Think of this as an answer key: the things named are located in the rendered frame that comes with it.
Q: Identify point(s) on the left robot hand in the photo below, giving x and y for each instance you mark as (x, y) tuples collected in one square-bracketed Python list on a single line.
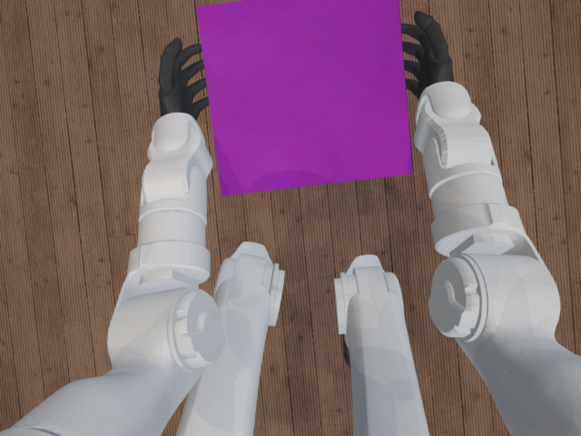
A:
[(174, 96)]

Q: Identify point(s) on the left robot upper arm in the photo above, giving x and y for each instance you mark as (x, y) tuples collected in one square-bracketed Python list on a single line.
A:
[(159, 344)]

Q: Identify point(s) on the right robot hand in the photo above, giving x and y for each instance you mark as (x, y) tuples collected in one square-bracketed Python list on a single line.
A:
[(435, 64)]

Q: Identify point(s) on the right robot forearm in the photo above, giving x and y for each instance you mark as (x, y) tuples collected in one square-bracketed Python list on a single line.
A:
[(470, 207)]

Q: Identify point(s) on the carton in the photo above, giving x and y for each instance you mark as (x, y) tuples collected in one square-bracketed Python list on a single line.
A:
[(305, 92)]

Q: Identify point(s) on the robot right thigh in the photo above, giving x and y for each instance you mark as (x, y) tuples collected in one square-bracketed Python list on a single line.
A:
[(386, 398)]

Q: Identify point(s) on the left robot forearm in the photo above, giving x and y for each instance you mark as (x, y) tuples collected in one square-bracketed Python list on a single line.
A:
[(171, 251)]

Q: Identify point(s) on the right robot upper arm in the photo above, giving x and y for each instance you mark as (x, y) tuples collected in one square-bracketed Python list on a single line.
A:
[(503, 310)]

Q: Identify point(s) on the right robot foot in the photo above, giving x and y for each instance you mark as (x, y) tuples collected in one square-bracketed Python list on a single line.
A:
[(346, 352)]

